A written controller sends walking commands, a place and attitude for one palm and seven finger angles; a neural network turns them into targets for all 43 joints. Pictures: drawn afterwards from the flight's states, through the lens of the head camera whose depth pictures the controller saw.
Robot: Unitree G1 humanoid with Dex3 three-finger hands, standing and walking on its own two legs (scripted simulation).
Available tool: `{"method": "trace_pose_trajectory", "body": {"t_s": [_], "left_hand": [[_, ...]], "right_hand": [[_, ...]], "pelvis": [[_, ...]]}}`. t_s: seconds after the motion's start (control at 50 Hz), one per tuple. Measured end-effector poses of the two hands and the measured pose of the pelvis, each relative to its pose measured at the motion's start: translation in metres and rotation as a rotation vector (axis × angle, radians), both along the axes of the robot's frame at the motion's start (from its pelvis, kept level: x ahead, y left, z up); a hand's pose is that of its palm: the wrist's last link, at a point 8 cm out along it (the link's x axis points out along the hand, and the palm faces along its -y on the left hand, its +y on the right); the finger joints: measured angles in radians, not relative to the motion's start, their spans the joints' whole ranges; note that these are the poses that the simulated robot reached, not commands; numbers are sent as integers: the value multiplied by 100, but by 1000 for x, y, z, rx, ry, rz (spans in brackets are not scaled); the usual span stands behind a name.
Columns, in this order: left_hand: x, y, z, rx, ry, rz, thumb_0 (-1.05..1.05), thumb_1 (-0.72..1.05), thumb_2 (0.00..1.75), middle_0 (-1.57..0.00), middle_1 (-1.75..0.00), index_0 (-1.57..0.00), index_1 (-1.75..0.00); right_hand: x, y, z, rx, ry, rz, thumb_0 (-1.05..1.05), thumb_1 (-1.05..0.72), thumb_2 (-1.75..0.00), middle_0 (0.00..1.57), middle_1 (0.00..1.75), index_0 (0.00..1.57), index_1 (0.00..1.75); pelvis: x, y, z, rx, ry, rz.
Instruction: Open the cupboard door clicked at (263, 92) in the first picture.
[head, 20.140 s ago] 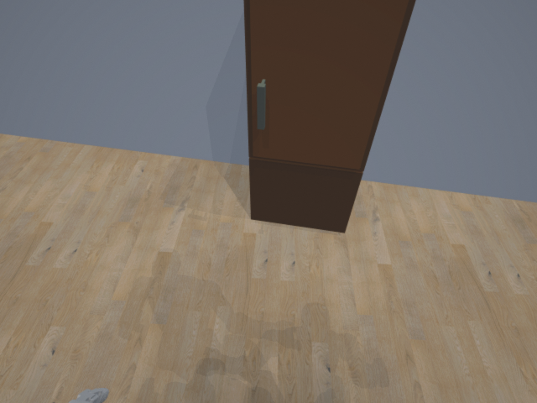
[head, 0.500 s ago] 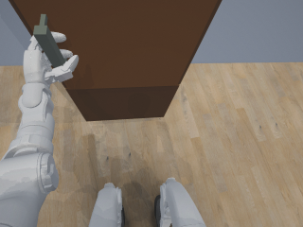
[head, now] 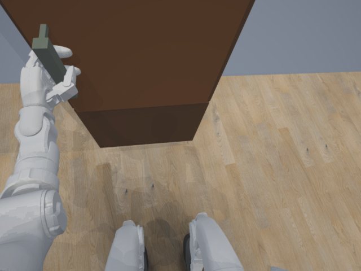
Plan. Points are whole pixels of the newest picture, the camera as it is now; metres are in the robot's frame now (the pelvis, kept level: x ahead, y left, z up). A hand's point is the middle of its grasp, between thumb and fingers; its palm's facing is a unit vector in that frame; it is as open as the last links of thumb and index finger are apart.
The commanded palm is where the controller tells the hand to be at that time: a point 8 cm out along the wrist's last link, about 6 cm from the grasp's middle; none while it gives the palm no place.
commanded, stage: pull the door open along its arc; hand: left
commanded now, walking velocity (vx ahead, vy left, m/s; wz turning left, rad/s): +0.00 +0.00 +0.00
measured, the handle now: (59, 64) +0.55 +0.23 +0.03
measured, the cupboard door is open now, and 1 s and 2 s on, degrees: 1 41 40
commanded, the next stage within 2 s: open thumb and fingers to let go in 0.86 s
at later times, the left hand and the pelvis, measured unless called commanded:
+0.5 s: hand (93, 139) +0.38 +0.15 +0.03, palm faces +0.38 -0.92 +0.07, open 6.1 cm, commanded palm +0.31 +0.18 +0.03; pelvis +0.01 -0.01 +0.02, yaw +1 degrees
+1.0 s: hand (142, 190) +0.28 +0.06 +0.04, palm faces +0.43 -0.90 -0.01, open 6.3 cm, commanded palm +0.23 +0.10 +0.03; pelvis +0.01 -0.04 +0.02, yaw +5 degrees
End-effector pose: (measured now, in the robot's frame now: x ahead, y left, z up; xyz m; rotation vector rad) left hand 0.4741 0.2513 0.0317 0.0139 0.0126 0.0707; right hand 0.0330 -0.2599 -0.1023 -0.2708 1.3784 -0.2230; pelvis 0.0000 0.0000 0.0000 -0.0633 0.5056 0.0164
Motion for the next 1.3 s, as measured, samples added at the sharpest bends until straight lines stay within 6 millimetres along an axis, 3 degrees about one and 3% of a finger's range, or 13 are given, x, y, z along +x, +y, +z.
{"method": "trace_pose_trajectory", "body": {"t_s": [0.1,0.2,0.28,0.4,0.54,0.74,0.9,0.98,1.14,1.3], "left_hand": [[-17,-3,0,-2,1,-9,1,71,74,-36,-134,-35,-135],[-47,-9,1,-4,5,-24,1,69,72,-35,-134,-34,-135],[-75,-18,1,-17,8,-25,1,68,70,-35,-134,-35,-135],[-113,-42,-2,-110,-12,197,3,65,73,-33,-135,-37,-134],[-149,-73,-1,-65,-17,352,1,67,77,-32,-134,-35,-133],[-197,-116,2,-50,20,430,1,68,75,-30,-133,-35,-133],[-230,-146,6,-34,55,382,2,67,72,-28,-131,-34,-133],[-239,-155,6,-14,51,362,1,66,72,-30,-131,-34,-134],[-229,-151,1,6,6,408,1,60,75,-36,-131,-37,-133],[-229,-150,3,-6,35,405,1,25,61,-35,-128,-38,-128]], "right_hand": [[6,2,3,24,-21,-12,0,-90,-90,20,30,20,30],[24,5,9,49,-74,-9,0,-90,-90,20,30,20,30],[48,7,14,60,-145,15,0,-90,-90,20,30,20,30],[92,12,16,76,-258,103,0,-90,-90,20,30,20,30],[131,24,14,127,-349,199,0,-90,-90,20,30,20,30],[151,32,18,167,-418,260,0,-90,-90,20,30,20,30],[163,27,25,167,-488,284,1,-90,-90,20,30,20,30],[170,24,26,163,-528,296,1,-90,-90,20,30,20,30],[175,18,12,165,-541,315,1,-90,-90,20,30,20,30],[161,11,11,171,-517,284,1,-90,-90,20,30,20,30]], "pelvis": [[3,0,6,8,-11,-8],[9,0,13,17,-27,-13],[12,-1,18,21,-45,-11],[13,-2,20,29,-63,-2],[9,-9,16,41,-83,10],[9,-24,20,53,-116,35],[12,-35,21,62,-129,45],[12,-40,19,67,-135,52],[4,-50,9,75,-126,60],[2,-53,12,82,-137,60]]}}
